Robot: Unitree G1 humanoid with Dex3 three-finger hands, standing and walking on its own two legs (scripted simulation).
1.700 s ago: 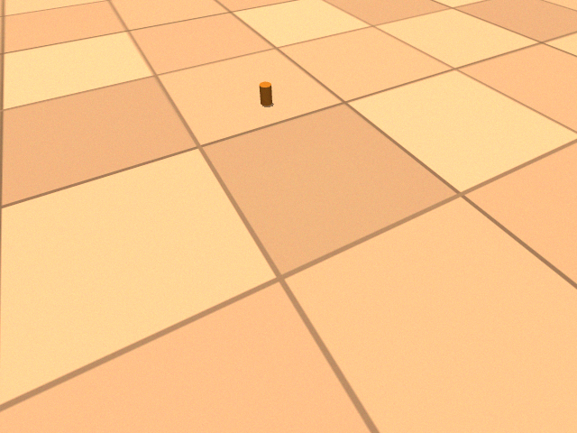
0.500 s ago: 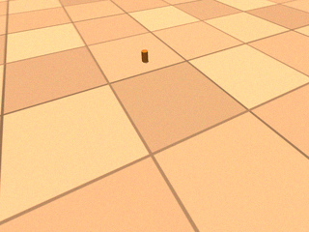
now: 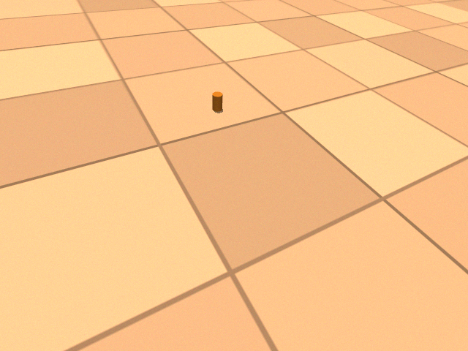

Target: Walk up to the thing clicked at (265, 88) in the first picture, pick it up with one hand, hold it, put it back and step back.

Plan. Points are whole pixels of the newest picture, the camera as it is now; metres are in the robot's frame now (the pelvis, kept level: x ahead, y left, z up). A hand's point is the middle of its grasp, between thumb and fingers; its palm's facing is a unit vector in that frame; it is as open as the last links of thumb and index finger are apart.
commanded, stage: walk up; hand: left
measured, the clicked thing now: (217, 101) +2.08 +0.14 -0.71
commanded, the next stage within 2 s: none
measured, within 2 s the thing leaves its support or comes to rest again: neither
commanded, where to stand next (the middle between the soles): +1.74 -0.07 m, yaw +0 degrees
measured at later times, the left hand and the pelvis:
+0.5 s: hand (144, 245) +0.41 +0.23 -0.14, palm faces -0.03 -0.94 -0.34, open 7.4 cm; pelvis +0.32 -0.03 +0.00, yaw +0 degrees
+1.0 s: hand (161, 152) +0.76 +0.26 -0.14, palm faces -0.16 -0.93 -0.32, open 7.4 cm; pelvis +0.64 +0.00 +0.00, yaw -2 degrees
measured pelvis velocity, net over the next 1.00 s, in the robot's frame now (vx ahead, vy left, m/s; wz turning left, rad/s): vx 0.64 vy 0.00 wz -0.04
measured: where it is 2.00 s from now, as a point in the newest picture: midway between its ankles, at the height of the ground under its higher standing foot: (245, 190)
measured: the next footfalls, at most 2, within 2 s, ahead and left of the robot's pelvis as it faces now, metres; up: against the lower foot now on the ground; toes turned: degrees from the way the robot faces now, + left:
right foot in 0.24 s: +0.36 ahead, -0.17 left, +0.00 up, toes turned -6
left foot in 0.64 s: +0.60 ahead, +0.12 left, +0.00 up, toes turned +7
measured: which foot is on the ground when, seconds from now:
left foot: down 0.00-0.28, up 0.30-0.62, down 0.64-1.00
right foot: up 0.00-0.22, down 0.24-0.66, up 0.68-1.00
